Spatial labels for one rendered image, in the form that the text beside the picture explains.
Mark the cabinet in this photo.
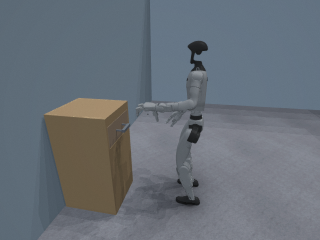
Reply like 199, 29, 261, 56
44, 98, 133, 215

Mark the humanoid robot head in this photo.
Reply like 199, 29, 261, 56
187, 41, 208, 72

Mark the drawer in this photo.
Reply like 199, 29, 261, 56
107, 109, 128, 148

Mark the left robot hand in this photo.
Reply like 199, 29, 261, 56
135, 102, 159, 122

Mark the right robot hand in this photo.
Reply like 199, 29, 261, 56
165, 111, 182, 127

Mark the handle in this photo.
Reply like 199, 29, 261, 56
116, 123, 131, 133

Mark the robot left shin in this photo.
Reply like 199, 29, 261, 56
176, 166, 194, 200

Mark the robot left forearm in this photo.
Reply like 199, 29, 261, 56
155, 99, 194, 113

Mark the robot left upper arm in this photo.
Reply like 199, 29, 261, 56
187, 71, 204, 111

